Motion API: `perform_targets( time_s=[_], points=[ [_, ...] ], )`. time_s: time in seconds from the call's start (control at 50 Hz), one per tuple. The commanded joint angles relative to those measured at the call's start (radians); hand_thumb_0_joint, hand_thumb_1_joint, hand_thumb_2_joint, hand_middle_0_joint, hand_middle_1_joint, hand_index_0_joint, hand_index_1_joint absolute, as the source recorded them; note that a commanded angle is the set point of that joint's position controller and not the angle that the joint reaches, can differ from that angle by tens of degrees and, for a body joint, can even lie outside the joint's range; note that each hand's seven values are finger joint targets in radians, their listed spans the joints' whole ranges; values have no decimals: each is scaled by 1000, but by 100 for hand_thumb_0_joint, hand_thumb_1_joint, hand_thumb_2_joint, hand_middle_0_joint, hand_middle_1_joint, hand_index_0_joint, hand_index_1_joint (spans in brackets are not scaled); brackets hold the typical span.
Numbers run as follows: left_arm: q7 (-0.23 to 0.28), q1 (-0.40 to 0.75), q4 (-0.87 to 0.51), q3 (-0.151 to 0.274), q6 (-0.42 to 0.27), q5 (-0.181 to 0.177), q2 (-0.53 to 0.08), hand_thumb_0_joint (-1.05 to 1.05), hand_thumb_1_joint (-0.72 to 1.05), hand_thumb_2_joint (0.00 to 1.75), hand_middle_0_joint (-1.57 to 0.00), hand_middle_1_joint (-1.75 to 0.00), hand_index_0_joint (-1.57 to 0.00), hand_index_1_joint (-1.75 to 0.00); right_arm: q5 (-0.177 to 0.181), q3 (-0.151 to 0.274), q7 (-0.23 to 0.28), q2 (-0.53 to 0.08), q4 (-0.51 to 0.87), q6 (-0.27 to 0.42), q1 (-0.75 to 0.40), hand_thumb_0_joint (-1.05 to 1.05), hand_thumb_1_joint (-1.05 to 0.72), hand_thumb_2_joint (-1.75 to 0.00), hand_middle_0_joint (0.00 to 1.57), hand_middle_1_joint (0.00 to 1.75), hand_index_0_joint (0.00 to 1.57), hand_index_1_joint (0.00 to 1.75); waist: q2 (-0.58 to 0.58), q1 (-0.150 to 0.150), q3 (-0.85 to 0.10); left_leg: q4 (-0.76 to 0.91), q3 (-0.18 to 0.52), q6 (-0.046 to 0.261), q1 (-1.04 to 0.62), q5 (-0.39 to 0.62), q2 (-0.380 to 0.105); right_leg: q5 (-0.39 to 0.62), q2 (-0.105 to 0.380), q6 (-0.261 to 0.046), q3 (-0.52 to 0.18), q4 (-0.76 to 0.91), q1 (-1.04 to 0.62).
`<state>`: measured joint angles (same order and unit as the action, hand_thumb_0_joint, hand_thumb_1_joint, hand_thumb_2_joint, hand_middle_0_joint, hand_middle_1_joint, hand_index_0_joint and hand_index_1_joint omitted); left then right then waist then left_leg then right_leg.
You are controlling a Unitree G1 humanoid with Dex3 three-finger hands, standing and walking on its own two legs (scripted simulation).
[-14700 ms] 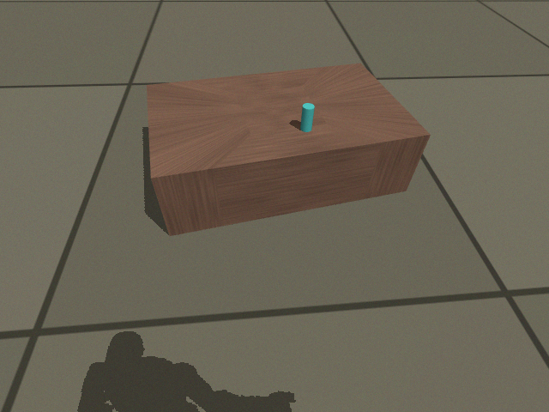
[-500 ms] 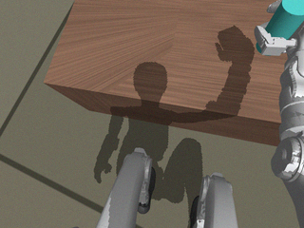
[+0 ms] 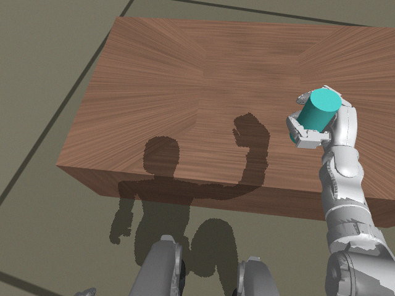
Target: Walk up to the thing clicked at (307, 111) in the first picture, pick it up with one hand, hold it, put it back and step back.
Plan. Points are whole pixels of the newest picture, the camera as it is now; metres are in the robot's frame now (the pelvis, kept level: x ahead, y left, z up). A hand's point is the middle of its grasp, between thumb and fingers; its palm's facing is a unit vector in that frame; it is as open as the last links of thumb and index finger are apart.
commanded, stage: lift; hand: right
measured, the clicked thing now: (312, 119) +0.47 -0.16 +0.03
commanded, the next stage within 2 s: hold in 1.10 s
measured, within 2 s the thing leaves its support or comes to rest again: neither
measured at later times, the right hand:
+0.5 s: hand (327, 135) +0.40 -0.16 +0.09, palm faces +0.07 +1.00 -0.01, open 7.1 cm
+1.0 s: hand (342, 139) +0.38 -0.16 +0.12, palm faces +0.06 +1.00 +0.00, open 7.1 cm
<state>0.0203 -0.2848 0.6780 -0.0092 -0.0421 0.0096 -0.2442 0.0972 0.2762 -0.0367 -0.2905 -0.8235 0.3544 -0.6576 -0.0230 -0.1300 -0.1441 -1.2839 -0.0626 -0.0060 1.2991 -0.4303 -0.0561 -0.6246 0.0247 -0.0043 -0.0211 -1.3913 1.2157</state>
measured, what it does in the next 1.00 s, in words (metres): rises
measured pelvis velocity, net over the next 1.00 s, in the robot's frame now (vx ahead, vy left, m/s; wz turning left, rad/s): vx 0.04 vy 0.00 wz -0.01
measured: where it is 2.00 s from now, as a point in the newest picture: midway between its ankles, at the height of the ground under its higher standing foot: outside the picture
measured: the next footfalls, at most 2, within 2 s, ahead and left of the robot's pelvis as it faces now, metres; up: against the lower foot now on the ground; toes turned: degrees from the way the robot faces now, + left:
none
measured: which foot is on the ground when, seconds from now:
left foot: down 0.00-1.00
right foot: down 0.00-1.00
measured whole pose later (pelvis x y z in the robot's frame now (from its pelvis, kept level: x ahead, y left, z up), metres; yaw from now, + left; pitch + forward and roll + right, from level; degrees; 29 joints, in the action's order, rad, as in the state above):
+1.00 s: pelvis +0.04 +0.00 +0.09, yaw +0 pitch +11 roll +2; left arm 0.05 -0.24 0.71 0.00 -0.10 0.00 -0.22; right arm 0.17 0.14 -0.08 -0.19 -0.51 0.39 -0.19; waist -0.01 -0.04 -0.07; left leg -0.86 -0.07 -0.01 0.72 -0.34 -0.04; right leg -0.50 0.03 0.00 -0.01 -0.93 0.63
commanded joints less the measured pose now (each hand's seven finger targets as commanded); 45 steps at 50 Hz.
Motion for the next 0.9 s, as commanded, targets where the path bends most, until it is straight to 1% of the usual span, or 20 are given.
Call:
perform_targets(
  time_s=[0.0, 0.1, 0.14, 0.16, 0.22, 0.24, 0.3, 0.32, 0.34, 0.42, 0.46, 0.48, 0.5, 0.6, 0.62, 0.64, 0.68, 0.72, 0.86, 0.88],
  points=[
    [26, -107, -51, 68, -40, -6, -157, 0, 85, 93, -20, -29, -18, -31, 30, -10, 1, -161, 359, 107, -395, 0, -40, -125, 132, 137, 133, 137, -57, 0, -510, 195, 31, 35, -526, 217, 34, 294, -23, -7, -6, 279, -294],
    [30, -84, -39, 73, -60, -2, -151, 0, 85, 93, -20, -29, -18, -31, 35, -48, -1, -113, 375, 114, -299, 0, -39, -126, 131, 138, 133, 138, -51, 14, -445, 263, 35, 33, -596, 237, 36, 311, -26, -5, 1, 345, -359],
    [32, -64, -38, 72, -66, -3, -155, 0, 85, 94, -20, -29, -18, -31, 36, -27, -4, -135, 380, 121, -279, 0, -40, -127, 131, 138, 133, 138, -60, 25, -411, 274, 28, 33, -578, 220, 38, 310, -26, 0, -5, 370, -390],
    [29, -63, -40, 71, -68, -2, -155, 0, 85, 93, -20, -29, -18, -31, 36, -39, -8, -129, 379, 122, -248, 0, -39, -127, 132, 138, 133, 138, -72, 38, -409, 283, 27, 37, -599, 226, 37, 323, -25, 4, -6, 391, -412],
    [27, -50, -47, 73, -74, -2, -149, 0, 85, 93, -20, -29, -18, -31, 49, -61, -22, -87, 396, 124, -193, 0, -41, -126, 131, 138, 133, 138, -38, 41, -399, 315, 26, 34, -642, 237, 39, 335, -26, 3, -5, 416, -435],
    [27, -37, -48, 68, -76, -4, -148, 0, 86, 92, -20, -29, -18, -30, 54, -45, -23, -103, 397, 127, -188, 0, -43, -127, 132, 138, 133, 138, -43, 48, -367, 326, 23, 32, -642, 217, 39, 314, -27, 4, -7, 435, -440],
    [25, -26, -53, 71, -83, -5, -142, 0, 85, 93, -20, -29, -18, -31, 61, -49, -29, -94, 431, 132, -133, 0, -44, -127, 132, 138, 134, 138, -23, 58, -391, 348, 31, 28, -708, 252, 37, 338, -29, 0, 1, 446, -455],
    [27, -27, -53, 72, -85, -6, -144, 0, 86, 93, -19, -29, -18, -30, 63, -56, -32, -80, 415, 133, -124, 0, -43, -126, 132, 138, 133, 138, -9, 44, -380, 355, 29, 26, -707, 270, 38, 358, -29, 0, 2, 450, -470],
    [28, -23, -51, 69, -86, -5, -139, 0, 86, 92, -19, -29, -18, -30, 66, -43, -33, -93, 430, 136, -108, 0, -45, -127, 132, 138, 133, 138, -18, 57, -364, 364, 28, 27, -717, 267, 39, 358, -30, 0, 3, 460, -467],
    [30, -2, -61, 68, -93, -9, -135, 0, 87, 92, -19, -29, -18, -30, 74, -72, -41, -66, 490, 146, -79, 0, -46, -126, 132, 137, 133, 137, -8, 58, -355, 398, 28, 23, -754, 266, 39, 348, -29, -2, 6, 489, -508],
    [33, -8, -56, 69, -94, -9, -136, 0, 87, 92, -19, -29, -18, -30, 73, -60, -40, -84, 500, 146, -59, 0, -46, -126, 131, 136, 132, 136, -19, 64, -351, 408, 27, 24, -763, 287, 41, 379, -28, 3, 7, 502, -531],
    [33, -5, -58, 67, -94, -9, -135, 0, 87, 92, -19, -29, -18, -30, 75, -67, -42, -76, 514, 146, -36, 0, -47, -126, 131, 137, 132, 137, -27, 71, -353, 413, 27, 26, -771, 293, 41, 390, -27, 5, 6, 511, -552],
    [34, -7, -57, 69, -95, -9, -135, 0, 88, 91, -19, -29, -18, -30, 78, -84, -45, -46, 493, 143, -13, 0, -46, -126, 130, 136, 132, 136, -20, 57, -347, 416, 26, 26, -763, 309, 42, 411, -25, 5, 5, 510, -569],
    [35, 8, -64, 64, -94, -10, -122, 0, 88, 91, -19, -29, -18, -30, 77, -49, -36, -82, 526, 146, 22, 0, -47, -128, 133, 139, 134, 139, -9, 79, -321, 455, 30, 23, -824, 292, 41, 382, -27, -1, 12, 543, -564],
    [35, 5, -64, 64, -94, -11, -123, 0, 88, 91, -19, -29, -18, -30, 78, -78, -40, -49, 513, 143, 42, 0, -49, -128, 133, 139, 134, 139, -5, 70, -290, 457, 20, 25, -802, 289, 44, 392, -24, 4, 3, 557, -574],
    [35, 11, -63, 63, -94, -11, -123, 0, 88, 91, -19, -29, -18, -30, 83, -78, -43, -46, 532, 146, 58, 0, -49, -128, 133, 139, 134, 139, -13, 81, -302, 463, 25, 25, -821, 293, 42, 392, -25, 3, 9, 558, -587],
    [39, 26, -72, 60, -97, -13, -116, 0, 88, 91, -19, -29, -18, -30, 81, -75, -42, -55, 553, 145, 51, 0, -50, -128, 133, 139, 134, 139, 9, 77, -284, 481, 28, 19, -836, 281, 42, 363, -25, -5, 13, 564, -576],
    [39, 23, -68, 58, -96, -12, -116, 0, 88, 91, -19, -29, -18, -30, 84, -80, -46, -55, 564, 143, 76, 0, -49, -128, 133, 139, 134, 139, -30, 86, -306, 481, 28, 25, -842, 303, 41, 401, -25, 4, 12, 575, -614],
    [41, 28, -77, 61, -94, -14, -114, 0, 88, 91, -19, -29, -18, -30, 91, -85, -46, -43, 614, 140, 102, 0, -49, -131, 135, 142, 136, 142, -7, 89, -289, 496, 17, 25, -870, 344, 45, 460, -20, 7, 4, 600, -649],
    [40, 32, -74, 59, -93, -16, -115, 0, 87, 91, -19, -29, -18, -30, 88, -94, -46, -31, 568, 133, 143, 0, -51, -132, 136, 143, 138, 143, -11, 88, -259, 498, 17, 26, -853, 334, 46, 460, -19, 9, 3, 604, -657]
  ],
)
